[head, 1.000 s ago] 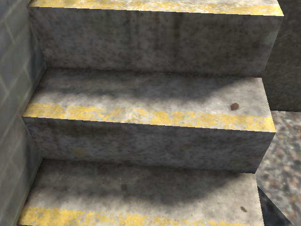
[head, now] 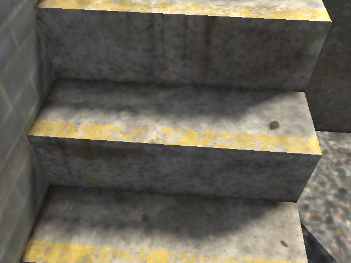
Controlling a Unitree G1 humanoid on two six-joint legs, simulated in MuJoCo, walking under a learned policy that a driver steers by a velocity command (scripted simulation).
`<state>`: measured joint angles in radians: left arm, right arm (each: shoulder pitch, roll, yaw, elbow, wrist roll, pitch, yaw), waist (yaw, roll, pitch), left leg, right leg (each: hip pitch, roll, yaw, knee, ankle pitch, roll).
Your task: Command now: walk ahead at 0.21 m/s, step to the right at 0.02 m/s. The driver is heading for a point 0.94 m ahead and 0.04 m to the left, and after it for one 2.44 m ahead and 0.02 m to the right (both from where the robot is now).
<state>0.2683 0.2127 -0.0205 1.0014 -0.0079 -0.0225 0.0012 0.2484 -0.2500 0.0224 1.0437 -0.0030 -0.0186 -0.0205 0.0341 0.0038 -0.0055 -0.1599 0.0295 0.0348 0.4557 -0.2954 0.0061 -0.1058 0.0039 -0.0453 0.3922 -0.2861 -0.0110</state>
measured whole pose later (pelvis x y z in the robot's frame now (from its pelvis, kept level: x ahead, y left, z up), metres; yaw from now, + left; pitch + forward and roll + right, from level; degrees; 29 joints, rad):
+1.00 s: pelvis +0.00 +0.00 +0.00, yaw +0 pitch +0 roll -1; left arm 0.28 0.21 -0.02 1.02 -0.01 -0.02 0.00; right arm 0.26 -0.25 0.03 1.06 0.00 -0.02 -0.02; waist 0.03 0.01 0.00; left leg -0.16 0.03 0.02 0.45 -0.29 0.01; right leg -0.10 0.01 -0.05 0.37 -0.27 -0.01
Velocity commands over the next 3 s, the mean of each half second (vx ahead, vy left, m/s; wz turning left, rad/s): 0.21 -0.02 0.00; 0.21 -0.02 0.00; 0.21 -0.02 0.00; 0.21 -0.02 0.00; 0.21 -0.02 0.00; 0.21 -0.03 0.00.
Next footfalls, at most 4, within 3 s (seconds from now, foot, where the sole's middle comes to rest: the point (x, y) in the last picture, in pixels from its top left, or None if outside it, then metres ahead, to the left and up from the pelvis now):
none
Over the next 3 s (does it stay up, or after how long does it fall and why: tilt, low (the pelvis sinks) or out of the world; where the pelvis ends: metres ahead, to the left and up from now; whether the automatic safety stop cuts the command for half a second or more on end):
stays up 0.00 0.00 0.00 its command is cut before an obstacle from the start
